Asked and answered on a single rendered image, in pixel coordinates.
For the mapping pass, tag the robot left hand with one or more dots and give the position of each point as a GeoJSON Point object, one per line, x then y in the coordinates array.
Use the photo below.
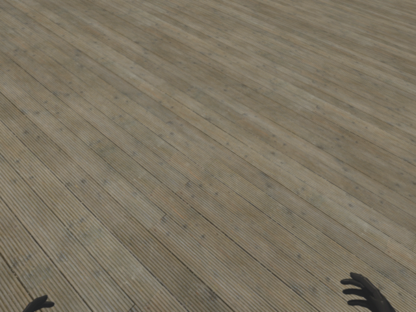
{"type": "Point", "coordinates": [38, 303]}

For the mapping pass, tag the robot right hand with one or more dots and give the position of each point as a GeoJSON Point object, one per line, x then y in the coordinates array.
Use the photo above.
{"type": "Point", "coordinates": [375, 301]}

